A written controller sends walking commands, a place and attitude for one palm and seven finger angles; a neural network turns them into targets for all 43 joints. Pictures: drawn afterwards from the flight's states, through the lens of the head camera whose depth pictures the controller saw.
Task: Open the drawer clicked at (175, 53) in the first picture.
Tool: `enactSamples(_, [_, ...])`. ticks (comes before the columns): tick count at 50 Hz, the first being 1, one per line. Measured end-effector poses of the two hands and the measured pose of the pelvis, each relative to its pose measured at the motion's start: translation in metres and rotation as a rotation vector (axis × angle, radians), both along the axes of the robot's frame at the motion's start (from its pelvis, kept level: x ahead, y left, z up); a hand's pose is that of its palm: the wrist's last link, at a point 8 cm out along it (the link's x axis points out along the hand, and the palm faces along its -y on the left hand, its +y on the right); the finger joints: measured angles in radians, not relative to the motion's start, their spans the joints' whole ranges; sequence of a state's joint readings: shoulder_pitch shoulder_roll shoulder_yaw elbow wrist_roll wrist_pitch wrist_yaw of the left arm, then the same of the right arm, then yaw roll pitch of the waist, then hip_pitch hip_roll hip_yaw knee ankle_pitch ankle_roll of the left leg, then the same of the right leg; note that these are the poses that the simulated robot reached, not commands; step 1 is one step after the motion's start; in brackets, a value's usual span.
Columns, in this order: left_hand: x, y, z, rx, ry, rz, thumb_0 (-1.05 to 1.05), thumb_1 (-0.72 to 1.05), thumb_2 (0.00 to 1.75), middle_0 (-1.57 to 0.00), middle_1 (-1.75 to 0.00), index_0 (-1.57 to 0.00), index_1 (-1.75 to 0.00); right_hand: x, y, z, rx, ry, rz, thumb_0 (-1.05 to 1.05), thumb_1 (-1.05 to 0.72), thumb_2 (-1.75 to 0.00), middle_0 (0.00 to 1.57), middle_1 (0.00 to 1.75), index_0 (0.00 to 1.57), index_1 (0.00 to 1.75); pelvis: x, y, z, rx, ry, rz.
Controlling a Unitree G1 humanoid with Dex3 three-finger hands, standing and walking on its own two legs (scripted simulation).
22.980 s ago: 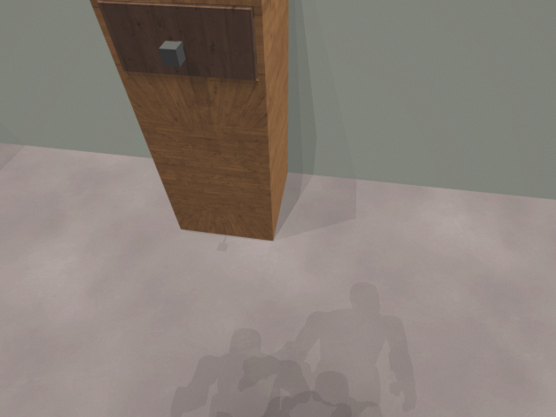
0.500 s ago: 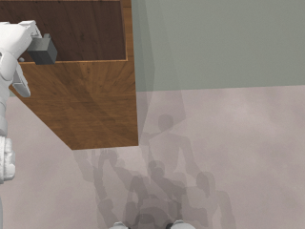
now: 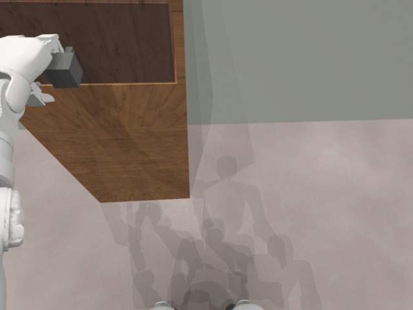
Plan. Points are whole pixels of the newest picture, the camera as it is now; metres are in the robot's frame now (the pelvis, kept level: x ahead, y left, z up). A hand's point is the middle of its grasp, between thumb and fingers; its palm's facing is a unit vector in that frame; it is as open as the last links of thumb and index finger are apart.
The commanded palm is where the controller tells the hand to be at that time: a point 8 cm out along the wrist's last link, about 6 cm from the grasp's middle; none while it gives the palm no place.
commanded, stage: close the thumb around the handle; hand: left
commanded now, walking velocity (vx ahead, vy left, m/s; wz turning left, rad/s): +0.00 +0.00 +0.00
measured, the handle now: (66, 63) +0.55 +0.24 +0.12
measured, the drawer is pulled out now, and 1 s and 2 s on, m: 0.00 0.02 0.12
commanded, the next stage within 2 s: pull the drawer open in 0.28 s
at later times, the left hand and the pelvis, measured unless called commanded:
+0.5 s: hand (36, 83) +0.50 +0.29 +0.12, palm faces -0.07 -0.02 -1.00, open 5.1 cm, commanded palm +0.48 +0.29 +0.17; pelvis +0.00 +0.00 +0.00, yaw -1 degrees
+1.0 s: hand (34, 96) +0.48 +0.28 +0.11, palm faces -0.03 -0.03 -1.00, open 5.5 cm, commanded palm +0.44 +0.29 +0.17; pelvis +0.01 +0.00 +0.01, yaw -2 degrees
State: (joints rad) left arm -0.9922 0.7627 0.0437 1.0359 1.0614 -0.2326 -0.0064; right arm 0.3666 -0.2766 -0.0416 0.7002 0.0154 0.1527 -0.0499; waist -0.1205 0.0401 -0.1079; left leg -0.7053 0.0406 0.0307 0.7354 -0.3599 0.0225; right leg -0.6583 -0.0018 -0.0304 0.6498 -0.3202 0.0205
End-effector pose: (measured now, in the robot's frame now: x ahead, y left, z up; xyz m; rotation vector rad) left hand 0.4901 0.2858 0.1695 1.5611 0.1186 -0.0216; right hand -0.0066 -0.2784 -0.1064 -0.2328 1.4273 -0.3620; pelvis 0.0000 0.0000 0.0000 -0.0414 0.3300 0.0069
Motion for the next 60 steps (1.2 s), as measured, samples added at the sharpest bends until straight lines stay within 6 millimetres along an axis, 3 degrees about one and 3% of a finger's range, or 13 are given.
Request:
enactSamples(9, [0.004,-0.002,0.001,0.001,-0.018,-0.002,0.0,0.66,0.8,-0.4,-1.33,-0.4,-1.32,0.0,0.003,-0.001,0.006,-0.004,-0.001,0.01,-0.91,-0.9,0.21,0.3,0.2,0.3,0.0,0.001,-0.001,-0.001,0.003,0.0])
enactSamples(16, [0.003,-0.002,0.002,-0.004,-0.01,0.011,0.0,0.82,0.87,-0.41,-1.35,-0.4,-1.33,-0.001,0.01,-0.005,0.031,-0.001,-0.008,0.01,-0.91,-0.9,0.21,0.3,0.2,0.3,0.001,0.002,0.0,0.0,0.0,-0.005])
enactSamples(22, [-0.001,0.0,0.005,-0.008,-0.014,0.006,0.0,0.87,0.89,-0.42,-1.35,-0.41,-1.34,0.0,0.012,-0.005,0.036,-0.008,-0.013,0.01,-0.91,-0.9,0.21,0.3,0.2,0.3,0.001,0.001,0.001,0.001,-0.006,-0.01])
enactSamples(31, [-0.013,0.001,0.001,-0.028,-0.034,-0.005,0.0,0.88,0.89,-0.42,-1.35,-0.28,-1.25,0.01,0.008,-0.002,0.032,-0.038,-0.017,0.01,-0.91,-0.9,0.21,0.3,0.2,0.3,0.003,0.002,0.004,0.005,-0.026,-0.025])
enactSamples(60, [-0.047,-0.001,-0.001,-0.021,-0.061,0.009,0.0,0.88,0.89,-0.42,-1.35,-0.27,-1.28,0.096,0.008,0.001,0.072,-0.217,0.062,0.01,-0.91,-0.9,0.21,0.3,0.2,0.3,0.021,0.0,0.01,0.015,-0.074,-0.028])
